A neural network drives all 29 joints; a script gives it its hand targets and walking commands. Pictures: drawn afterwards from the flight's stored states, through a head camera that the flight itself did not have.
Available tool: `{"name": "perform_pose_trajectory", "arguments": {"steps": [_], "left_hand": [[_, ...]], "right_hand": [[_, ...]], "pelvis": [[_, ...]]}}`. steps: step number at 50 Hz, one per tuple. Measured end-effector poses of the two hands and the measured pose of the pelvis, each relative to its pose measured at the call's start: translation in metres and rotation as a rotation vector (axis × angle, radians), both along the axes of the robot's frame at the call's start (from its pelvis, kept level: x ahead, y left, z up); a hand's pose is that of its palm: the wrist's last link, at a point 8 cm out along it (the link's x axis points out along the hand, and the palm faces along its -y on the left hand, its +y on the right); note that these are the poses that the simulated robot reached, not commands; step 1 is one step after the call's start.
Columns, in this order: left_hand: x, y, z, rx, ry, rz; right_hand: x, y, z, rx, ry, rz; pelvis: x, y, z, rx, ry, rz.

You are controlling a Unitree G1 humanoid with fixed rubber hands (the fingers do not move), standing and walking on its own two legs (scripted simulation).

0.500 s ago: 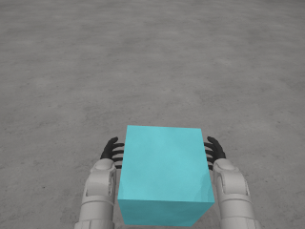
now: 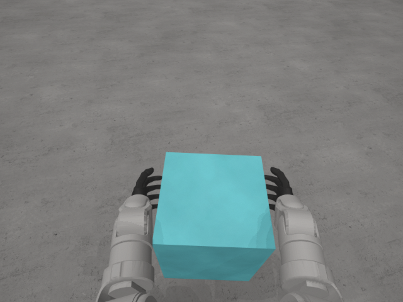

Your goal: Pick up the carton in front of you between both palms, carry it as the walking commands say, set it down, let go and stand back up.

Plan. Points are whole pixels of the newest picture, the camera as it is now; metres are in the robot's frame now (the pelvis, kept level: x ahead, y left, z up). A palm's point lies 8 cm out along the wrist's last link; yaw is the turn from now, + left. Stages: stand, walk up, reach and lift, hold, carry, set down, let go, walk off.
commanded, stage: set down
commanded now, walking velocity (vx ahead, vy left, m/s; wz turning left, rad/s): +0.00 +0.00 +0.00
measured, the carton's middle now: (209, 220) +0.32 +0.01 -0.06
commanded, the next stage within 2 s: none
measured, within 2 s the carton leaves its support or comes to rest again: neither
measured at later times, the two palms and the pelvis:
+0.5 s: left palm (149, 227) +0.35 +0.17 -0.19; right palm (255, 230) +0.35 -0.13 -0.17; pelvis -0.04 +0.00 -0.10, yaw -1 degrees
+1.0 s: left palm (153, 239) +0.39 +0.18 -0.34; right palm (242, 237) +0.40 -0.12 -0.32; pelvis -0.06 +0.00 -0.24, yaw -5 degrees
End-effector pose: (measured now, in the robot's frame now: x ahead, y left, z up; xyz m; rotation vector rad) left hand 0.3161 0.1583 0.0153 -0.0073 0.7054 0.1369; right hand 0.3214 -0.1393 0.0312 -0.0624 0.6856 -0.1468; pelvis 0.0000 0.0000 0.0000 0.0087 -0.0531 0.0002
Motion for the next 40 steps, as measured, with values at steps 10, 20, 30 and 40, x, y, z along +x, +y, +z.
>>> {"name": "perform_pose_trajectory", "arguments": {"steps": [10, 20, 30, 40], "left_hand": [[0.015, 0.01, -0.09, 0.029, 0.032, -0.009], [0.026, 0.012, -0.184, 0.003, -0.033, -0.021], [0.048, 0.016, -0.228, -0.018, -0.055, -0.003], [0.059, 0.022, -0.29, -0.014, -0.021, 0.015]], "right_hand": [[0.023, 0.01, -0.088, -0.017, 0.03, 0.032], [0.022, 0.011, -0.182, 0.041, -0.036, -0.04], [0.043, 0.015, -0.227, 0.055, -0.06, -0.05], [0.062, 0.022, -0.285, 0.037, -0.027, -0.023]], "pelvis": [[-0.009, -0.011, -0.021, -0.027, 0.271, 0.026], [-0.027, -0.009, -0.073, -0.045, 0.602, 0.002], [-0.049, 0.0, -0.133, -0.048, 0.702, -0.013], [-0.058, 0.003, -0.187, -0.066, 0.781, -0.019]]}}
